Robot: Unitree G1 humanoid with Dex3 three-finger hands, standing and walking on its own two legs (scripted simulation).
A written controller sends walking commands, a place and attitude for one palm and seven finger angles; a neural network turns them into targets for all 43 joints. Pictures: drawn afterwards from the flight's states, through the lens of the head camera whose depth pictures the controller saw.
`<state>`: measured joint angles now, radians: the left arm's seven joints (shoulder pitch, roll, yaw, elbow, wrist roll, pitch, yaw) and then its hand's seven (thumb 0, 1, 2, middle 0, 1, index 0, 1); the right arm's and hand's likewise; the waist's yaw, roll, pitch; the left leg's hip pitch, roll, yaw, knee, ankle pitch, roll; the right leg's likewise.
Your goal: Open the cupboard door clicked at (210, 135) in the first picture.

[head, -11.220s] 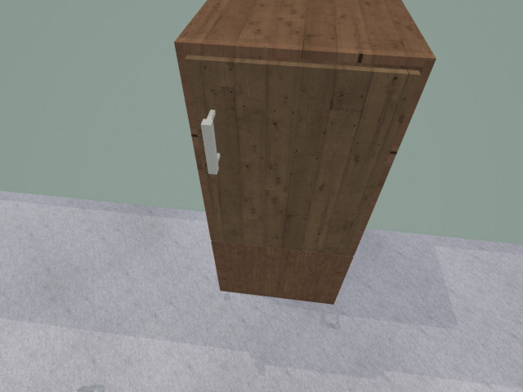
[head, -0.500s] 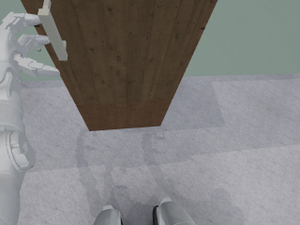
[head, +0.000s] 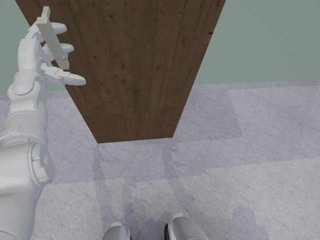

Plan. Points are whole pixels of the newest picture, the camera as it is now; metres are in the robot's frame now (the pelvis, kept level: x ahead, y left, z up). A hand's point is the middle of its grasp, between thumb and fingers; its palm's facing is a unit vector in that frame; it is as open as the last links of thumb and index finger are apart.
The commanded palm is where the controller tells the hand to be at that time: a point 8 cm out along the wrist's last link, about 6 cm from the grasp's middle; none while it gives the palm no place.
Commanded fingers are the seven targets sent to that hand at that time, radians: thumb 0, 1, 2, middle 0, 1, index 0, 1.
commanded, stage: slide the fingers in behind the handle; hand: left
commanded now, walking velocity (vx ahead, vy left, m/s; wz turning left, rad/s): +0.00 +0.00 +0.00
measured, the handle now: (56, 40) +0.58 +0.19 +0.10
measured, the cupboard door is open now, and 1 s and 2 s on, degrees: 0 0 17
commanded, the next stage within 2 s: close the thumb around the handle in 0.52 s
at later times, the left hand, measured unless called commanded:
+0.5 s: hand (63, 58) +0.53 +0.17 +0.10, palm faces -0.01 -1.00 -0.01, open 14.0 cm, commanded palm +0.50 +0.22 +0.10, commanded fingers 0.00 -0.50 0.30 -0.30 -1.20 -0.30 -1.20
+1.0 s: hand (63, 59) +0.52 +0.17 +0.10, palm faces -0.02 -1.00 +0.00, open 9.9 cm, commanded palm +0.50 +0.21 +0.10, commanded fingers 0.00 0.62 0.78 -0.38 -1.32 -0.38 -1.32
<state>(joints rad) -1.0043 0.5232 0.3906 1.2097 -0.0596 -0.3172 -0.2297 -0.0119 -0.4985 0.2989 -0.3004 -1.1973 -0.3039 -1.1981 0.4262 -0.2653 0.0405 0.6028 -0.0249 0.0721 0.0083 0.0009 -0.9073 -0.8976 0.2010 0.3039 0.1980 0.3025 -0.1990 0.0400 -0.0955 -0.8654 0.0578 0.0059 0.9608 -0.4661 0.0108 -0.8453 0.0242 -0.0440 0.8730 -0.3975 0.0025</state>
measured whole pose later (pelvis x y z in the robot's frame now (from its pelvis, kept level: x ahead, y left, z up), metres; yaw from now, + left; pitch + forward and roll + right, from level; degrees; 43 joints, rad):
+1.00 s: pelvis +0.00 +0.01 +0.00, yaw +0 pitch +21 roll -3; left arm -0.99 0.48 0.36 1.21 -0.07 -0.34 -0.21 -0.01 0.10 0.56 -0.34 -1.26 -0.35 -1.26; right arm 0.44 -0.26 0.04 0.63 -0.03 0.06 0.01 0.00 -0.91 -0.90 0.20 0.30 0.20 0.30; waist -0.19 0.04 -0.11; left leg -0.86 0.05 0.01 0.96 -0.47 0.02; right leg -0.84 0.01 -0.04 0.87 -0.39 0.02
